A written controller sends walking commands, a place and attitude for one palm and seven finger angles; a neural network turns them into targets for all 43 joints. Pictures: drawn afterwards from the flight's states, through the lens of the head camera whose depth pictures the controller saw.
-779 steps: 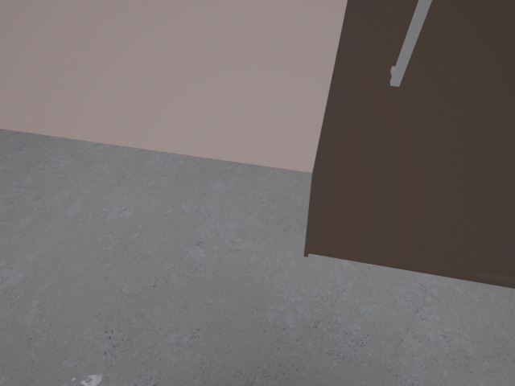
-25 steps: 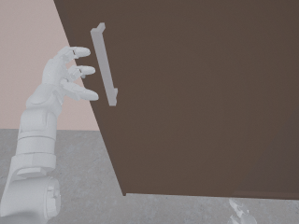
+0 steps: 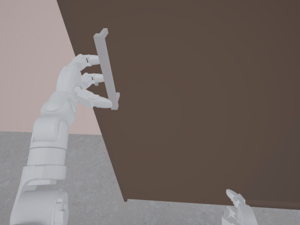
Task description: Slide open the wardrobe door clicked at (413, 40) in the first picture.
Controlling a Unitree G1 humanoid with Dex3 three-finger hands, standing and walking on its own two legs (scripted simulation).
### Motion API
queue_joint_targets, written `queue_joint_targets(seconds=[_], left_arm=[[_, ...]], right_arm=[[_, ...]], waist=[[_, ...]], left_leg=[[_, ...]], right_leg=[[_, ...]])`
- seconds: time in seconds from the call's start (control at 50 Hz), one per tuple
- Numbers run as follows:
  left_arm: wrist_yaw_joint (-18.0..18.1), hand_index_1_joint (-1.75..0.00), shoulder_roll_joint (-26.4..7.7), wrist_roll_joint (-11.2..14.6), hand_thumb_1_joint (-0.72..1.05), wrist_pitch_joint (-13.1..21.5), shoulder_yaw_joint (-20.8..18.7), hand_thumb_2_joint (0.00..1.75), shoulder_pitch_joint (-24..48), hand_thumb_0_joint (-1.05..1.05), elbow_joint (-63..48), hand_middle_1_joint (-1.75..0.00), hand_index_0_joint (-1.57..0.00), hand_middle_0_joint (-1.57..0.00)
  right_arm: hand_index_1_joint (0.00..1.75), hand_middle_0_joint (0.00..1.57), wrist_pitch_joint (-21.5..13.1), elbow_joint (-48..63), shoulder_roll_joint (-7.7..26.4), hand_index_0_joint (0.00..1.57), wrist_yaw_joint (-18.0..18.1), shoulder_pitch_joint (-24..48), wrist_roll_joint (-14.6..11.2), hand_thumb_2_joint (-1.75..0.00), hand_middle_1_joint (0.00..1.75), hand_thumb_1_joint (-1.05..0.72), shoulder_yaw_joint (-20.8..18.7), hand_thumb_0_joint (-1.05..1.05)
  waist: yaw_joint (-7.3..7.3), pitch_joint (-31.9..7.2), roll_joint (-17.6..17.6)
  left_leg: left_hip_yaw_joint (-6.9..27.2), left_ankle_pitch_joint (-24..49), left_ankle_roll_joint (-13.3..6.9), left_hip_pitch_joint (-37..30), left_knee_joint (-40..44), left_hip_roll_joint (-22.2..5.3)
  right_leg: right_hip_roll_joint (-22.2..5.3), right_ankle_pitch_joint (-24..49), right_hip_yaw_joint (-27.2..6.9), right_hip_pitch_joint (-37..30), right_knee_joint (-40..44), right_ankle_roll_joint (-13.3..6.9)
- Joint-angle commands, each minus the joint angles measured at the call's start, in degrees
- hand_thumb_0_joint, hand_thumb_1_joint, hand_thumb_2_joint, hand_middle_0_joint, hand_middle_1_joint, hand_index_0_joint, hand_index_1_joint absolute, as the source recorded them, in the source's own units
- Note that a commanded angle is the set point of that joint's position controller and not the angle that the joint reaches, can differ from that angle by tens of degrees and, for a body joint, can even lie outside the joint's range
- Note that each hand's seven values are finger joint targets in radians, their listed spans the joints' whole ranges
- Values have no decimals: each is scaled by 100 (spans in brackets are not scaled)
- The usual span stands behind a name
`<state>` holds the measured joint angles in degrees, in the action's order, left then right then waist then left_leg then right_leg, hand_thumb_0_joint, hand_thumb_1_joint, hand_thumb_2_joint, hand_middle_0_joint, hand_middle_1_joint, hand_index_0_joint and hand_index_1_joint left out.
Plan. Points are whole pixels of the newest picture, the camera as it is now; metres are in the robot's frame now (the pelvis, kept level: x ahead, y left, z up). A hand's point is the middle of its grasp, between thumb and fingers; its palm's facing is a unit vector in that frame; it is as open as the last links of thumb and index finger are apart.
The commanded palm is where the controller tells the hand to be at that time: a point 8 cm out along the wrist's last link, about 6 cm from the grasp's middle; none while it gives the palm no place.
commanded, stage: feel for the door with the fingertips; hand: left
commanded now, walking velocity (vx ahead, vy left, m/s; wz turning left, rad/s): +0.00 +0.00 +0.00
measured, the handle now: (110, 72) +0.44 +0.14 +0.23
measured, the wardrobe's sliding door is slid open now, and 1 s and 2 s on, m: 0.00 0.00 0.00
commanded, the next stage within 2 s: slide the fingers in behind the handle in 0.30 s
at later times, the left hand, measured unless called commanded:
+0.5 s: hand (98, 75) +0.41 +0.16 +0.24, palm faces +0.01 -1.00 -0.01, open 13.7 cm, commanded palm +0.38 +0.20 +0.23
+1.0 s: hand (100, 81) +0.39 +0.15 +0.23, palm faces +0.01 -1.00 -0.02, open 14.0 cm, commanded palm +0.36 +0.19 +0.23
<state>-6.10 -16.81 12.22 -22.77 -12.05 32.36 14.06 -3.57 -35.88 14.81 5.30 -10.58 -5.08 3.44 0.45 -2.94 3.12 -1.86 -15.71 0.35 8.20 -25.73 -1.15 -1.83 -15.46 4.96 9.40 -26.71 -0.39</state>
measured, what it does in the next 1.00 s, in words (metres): stands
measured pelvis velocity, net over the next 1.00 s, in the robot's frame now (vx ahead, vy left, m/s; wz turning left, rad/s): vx -0.01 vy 0.00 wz -0.01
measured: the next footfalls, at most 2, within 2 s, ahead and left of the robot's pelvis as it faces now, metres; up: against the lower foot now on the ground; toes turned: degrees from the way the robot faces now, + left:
none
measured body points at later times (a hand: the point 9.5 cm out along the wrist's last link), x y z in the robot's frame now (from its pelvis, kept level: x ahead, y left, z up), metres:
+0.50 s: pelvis -0.01 +0.00 +0.00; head -0.03 -0.02 +0.45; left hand +0.40 +0.21 +0.24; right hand +0.12 -0.25 -0.11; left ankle -0.02 +0.12 -0.74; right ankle -0.01 -0.11 -0.74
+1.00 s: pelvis -0.01 +0.00 +0.00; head -0.04 -0.02 +0.45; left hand +0.38 +0.20 +0.23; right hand +0.15 -0.23 -0.09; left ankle -0.02 +0.12 -0.74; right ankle -0.01 -0.11 -0.74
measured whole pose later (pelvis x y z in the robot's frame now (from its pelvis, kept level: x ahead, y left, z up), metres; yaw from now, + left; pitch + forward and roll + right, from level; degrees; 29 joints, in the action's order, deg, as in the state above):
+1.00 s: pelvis -0.01 +0.00 +0.00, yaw -1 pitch -2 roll +0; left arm -4.4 -16.2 11.3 -19.6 -11.5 36.6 20.0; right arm -3.8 -36.3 14.3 5.0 -11.9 -5.1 3.6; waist -0.1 -2.1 2.6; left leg -2.6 -14.1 0.2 8.6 -24.5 -1.3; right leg -1.5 -13.3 4.2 9.9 -25.1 -0.4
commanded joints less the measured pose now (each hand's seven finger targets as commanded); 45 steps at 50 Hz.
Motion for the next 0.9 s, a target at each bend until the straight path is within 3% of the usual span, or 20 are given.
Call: queue_joint_targets(seconds=[0.0,0.04,0.12,0.16,0.22,0.24,0.26,0.36,0.42,0.44,0.5,0.54,0.58,0.66,0.72,0.76,0.8,0.88], left_arm=[[112,-120,-1046,51,-50,452,-191,30,3288,0,-1014,-120,-30,-30],[114,-120,-1053,36,-50,543,-192,30,3525,0,-930,-120,-30,-30],[93,-120,-1308,19,-50,610,-452,30,3209,0,-244,-120,-30,-30],[65,-120,-1129,-29,-50,650,-263,30,3395,0,-200,-120,-30,-30],[58,-120,-1110,-6,-50,734,-268,30,3367,0,-318,-120,-30,-30],[54,-120,-1218,3,-50,729,-377,30,3288,0,-173,-120,-30,-30],[35,-120,-1233,12,-50,748,-350,30,3416,0,-128,-120,-30,-30],[59,-120,-1150,-71,-50,795,-150,30,3958,0,353,-120,-30,-30],[80,-120,-1140,-97,-50,864,-89,30,4246,0,541,-120,-30,-30],[94,-120,-1305,-114,-50,874,-280,30,4013,0,682,-120,-30,-30],[34,-120,-933,-66,-50,945,-32,30,3819,0,666,-120,-30,-30],[34,-120,-1145,-64,-50,1000,-187,30,3879,0,569,-120,-30,-30],[15,-120,-941,-44,-50,1011,-49,30,3775,0,490,-120,-30,-30],[10,-120,-1248,-2,-50,1006,-341,30,3546,0,287,-120,-30,-30],[59,-120,-1328,-13,-50,1103,-442,30,3445,0,-376,-120,-30,-30],[88,-120,-1146,13,-50,1097,-339,30,3359,0,-704,-120,-30,-30],[133,-120,-1287,16,-50,998,-497,30,3098,0,-593,-120,-30,-30],[198,-120,-1172,-39,-50,773,-357,30,3290,0,-730,-120,-30,-30]], right_arm=[[30,20,-263,778,596,20,87,673,8,-90,30,-90,-244,0],[30,20,-273,771,564,20,96,658,24,-90,30,-90,-233,0],[30,20,-209,739,606,20,77,564,34,-90,30,-90,-237,0],[30,20,-200,768,577,20,56,549,18,-90,30,-90,-240,0],[30,20,-199,835,589,20,28,523,27,-90,30,-90,-250,0],[30,20,-187,809,599,20,38,500,15,-90,30,-90,-264,0],[30,20,-184,782,627,20,47,467,10,-90,30,-90,-270,0],[30,20,-225,624,651,20,88,295,-16,-90,30,-90,-293,0],[30,20,-261,549,668,20,88,172,-6,-90,30,-90,-309,0],[30,20,-274,560,673,20,85,142,-4,-90,30,-90,-321,0],[30,20,-299,588,660,20,57,146,-12,-90,30,-90,-324,0],[30,20,-326,611,668,20,49,160,-11,-90,30,-90,-322,0],[30,20,-348,657,638,20,41,213,-28,-90,30,-90,-310,0],[30,20,-364,720,652,20,39,279,-27,-90,30,-90,-293,0],[30,20,-395,844,614,20,11,386,2,-90,30,-90,-278,0],[30,20,-418,892,568,20,-6,477,0,-90,30,-90,-260,0],[30,20,-382,847,604,20,4,491,-1,-90,30,-90,-269,0],[30,20,-357,834,574,20,19,547,-2,-90,30,-90,-251,0]], waist=[[-179,-1199,-327],[-189,-1378,-310],[-91,-1339,-561],[-127,-1329,-286],[-91,-1479,-227],[-103,-1408,-449],[-143,-1359,-599],[-272,-1045,-356],[-304,-1110,-212],[-229,-1207,-404],[-224,-1180,-354],[-188,-1230,-381],[-194,-1211,-398],[-103,-1176,-454],[-11,-1439,-276],[-22,-1476,-224],[3,-1285,-474],[-61,-1288,-308]], left_leg=[[225,1497,-245,-582,160,81],[213,1577,-259,-637,143,108],[195,1572,-251,-389,172,96],[153,1601,-251,-428,168,100],[193,1748,-235,-453,182,83],[177,1689,-250,-414,179,69],[165,1604,-259,-367,193,70],[189,1121,-280,-302,252,60],[230,981,-275,-281,288,73],[255,988,-274,-251,290,69],[239,1033,-273,-295,294,57],[247,940,-272,-260,333,59],[224,905,-274,-296,335,55],[207,860,-280,-230,398,51],[220,1140,-262,-387,419,39],[177,1224,-255,-456,398,46],[176,1190,-266,-389,411,18],[140,1147,-262,-418,393,58]], right_leg=[[65,1643,-161,11,308,-72],[46,1748,-188,-63,278,-84],[22,1834,-188,-214,275,-74],[18,1882,-208,-153,267,-86],[10,1996,-186,-281,235,-109],[37,1968,-188,-249,261,-88],[38,1916,-185,-225,289,-71],[62,1239,-228,188,429,-69],[52,1029,-234,220,467,-82],[70,1008,-230,140,445,-88],[78,1058,-193,158,442,-93],[77,959,-221,102,453,-98],[85,937,-213,143,452,-92],[87,897,-241,19,501,-85],[82,1125,-239,-216,448,-109],[84,1272,-238,-247,427,-97],[108,1243,-225,-223,479,-72],[102,1223,-248,-150,481,-69]])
